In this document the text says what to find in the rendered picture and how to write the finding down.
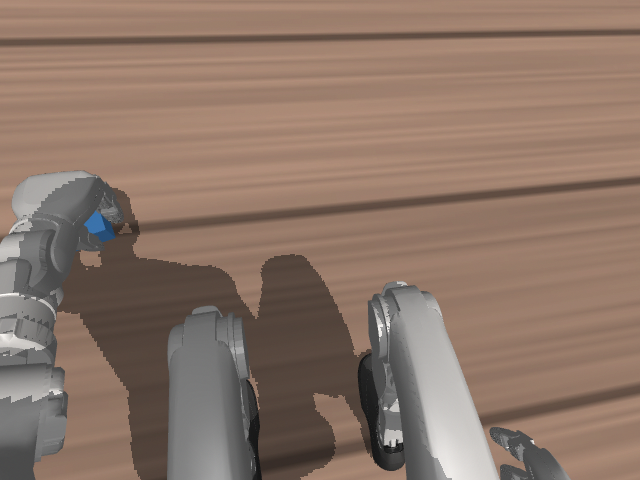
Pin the left robot foot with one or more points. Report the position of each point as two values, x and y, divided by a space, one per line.
253 432

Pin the right robot hand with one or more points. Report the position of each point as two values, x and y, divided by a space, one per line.
540 464

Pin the small box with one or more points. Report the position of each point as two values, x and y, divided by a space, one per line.
100 227

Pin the right robot foot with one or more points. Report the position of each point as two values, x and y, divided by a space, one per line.
388 458

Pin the left robot arm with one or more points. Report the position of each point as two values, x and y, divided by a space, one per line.
35 258

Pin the left robot hand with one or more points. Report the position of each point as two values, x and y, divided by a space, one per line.
71 195

